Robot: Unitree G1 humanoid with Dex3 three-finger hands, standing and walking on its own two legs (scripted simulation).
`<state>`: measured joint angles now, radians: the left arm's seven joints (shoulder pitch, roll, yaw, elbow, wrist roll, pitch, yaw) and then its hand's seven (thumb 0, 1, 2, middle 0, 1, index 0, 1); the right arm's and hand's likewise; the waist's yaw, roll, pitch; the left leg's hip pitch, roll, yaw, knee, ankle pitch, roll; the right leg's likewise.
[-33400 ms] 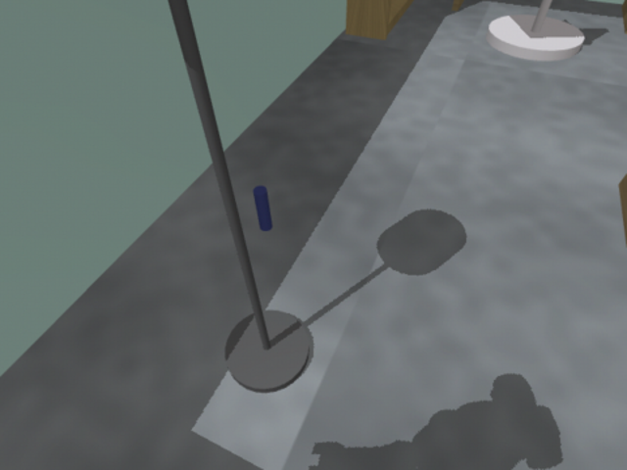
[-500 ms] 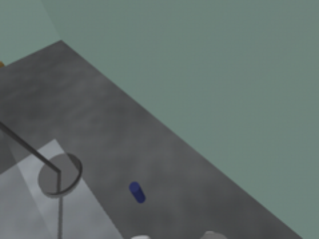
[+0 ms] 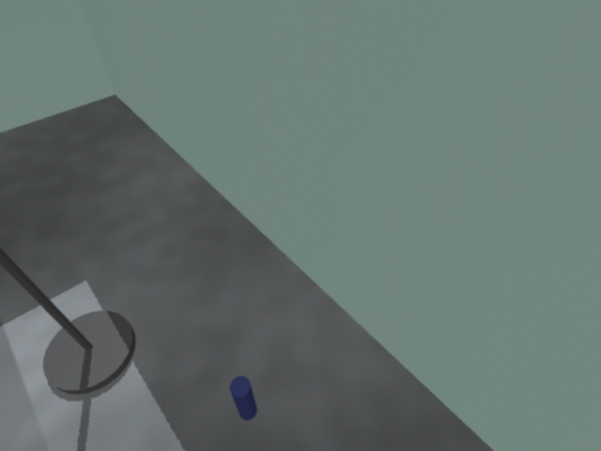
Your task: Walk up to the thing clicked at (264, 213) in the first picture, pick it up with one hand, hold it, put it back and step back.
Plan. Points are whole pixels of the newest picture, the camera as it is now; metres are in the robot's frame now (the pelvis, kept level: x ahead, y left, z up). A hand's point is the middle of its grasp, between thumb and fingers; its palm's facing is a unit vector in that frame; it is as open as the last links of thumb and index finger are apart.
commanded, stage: walk up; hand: left
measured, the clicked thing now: (244, 399) +0.40 +0.19 -0.66
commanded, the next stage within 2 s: stand in 1.24 s
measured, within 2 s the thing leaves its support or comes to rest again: neither
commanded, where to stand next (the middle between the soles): +0.06 -0.01 m, yaw -1 degrees
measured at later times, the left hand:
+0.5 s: hand out of the picture +0.10 +0.24 -0.14, palm faces -0.01 -0.94 -0.34, open 7.3 cm
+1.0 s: hand out of the picture +0.11 +0.24 -0.14, palm faces -0.03 -0.94 -0.33, open 7.3 cm
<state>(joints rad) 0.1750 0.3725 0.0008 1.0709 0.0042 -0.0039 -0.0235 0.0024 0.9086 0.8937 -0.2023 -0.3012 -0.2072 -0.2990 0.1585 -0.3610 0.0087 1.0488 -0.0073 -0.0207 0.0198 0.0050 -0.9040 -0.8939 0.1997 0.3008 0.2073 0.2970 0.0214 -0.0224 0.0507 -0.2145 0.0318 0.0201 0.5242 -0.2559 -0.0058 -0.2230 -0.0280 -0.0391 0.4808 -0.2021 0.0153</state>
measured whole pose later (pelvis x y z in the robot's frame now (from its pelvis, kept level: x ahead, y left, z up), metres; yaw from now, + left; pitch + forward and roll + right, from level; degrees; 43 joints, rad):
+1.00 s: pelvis +0.03 -0.01 +0.01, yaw -1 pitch -2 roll +0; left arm 0.08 0.34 0.01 1.15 0.02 0.00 -0.02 0.00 0.91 0.89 -0.20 -0.30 -0.21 -0.30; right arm 0.11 -0.35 0.00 1.15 -0.01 -0.02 0.01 0.00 -0.91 -0.89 0.20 0.30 0.21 0.30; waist 0.00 0.00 0.05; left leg -0.10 0.03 0.04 0.33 -0.19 -0.02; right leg -0.13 -0.03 -0.03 0.33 -0.16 0.01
